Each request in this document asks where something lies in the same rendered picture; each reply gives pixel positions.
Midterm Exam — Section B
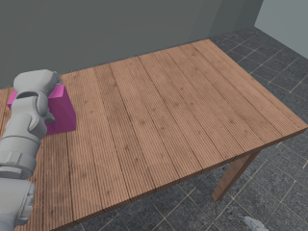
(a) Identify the table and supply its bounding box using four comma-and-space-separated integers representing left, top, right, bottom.
0, 39, 308, 231

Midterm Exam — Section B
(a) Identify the sponge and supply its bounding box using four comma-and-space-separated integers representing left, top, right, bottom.
7, 84, 76, 136

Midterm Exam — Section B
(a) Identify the robot left forearm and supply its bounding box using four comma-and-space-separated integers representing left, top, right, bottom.
0, 89, 48, 180

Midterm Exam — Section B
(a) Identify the left robot upper arm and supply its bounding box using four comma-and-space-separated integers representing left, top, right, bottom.
0, 177, 36, 231

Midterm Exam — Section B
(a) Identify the robot right hand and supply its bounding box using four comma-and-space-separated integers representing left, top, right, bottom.
244, 216, 269, 231

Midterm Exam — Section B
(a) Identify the robot left hand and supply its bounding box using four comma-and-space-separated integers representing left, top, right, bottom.
13, 69, 63, 123

